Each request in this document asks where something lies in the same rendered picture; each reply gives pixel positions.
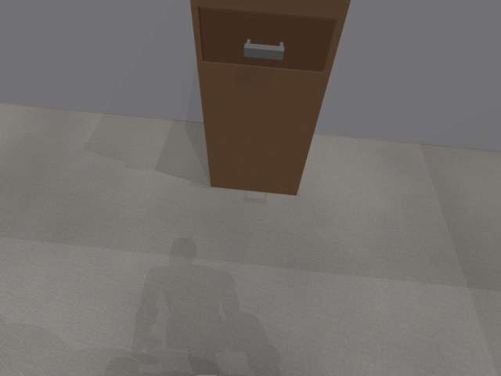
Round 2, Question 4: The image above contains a cabinet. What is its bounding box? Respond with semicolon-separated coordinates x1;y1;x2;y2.
190;0;351;196

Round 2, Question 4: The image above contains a handle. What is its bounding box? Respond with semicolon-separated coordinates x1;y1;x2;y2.
243;39;284;60

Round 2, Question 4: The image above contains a drawer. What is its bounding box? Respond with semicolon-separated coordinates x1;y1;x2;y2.
200;7;336;72

